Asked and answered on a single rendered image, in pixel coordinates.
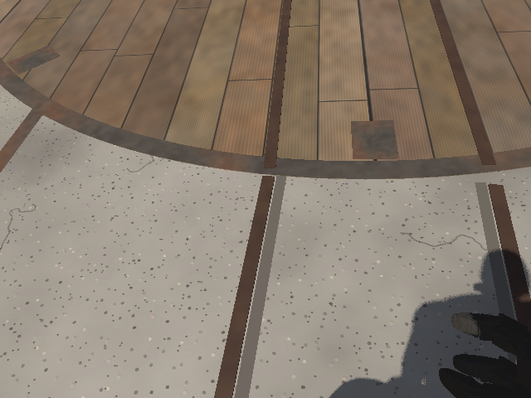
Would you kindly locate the right robot hand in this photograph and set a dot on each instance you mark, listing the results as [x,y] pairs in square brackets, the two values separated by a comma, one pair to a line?
[508,379]

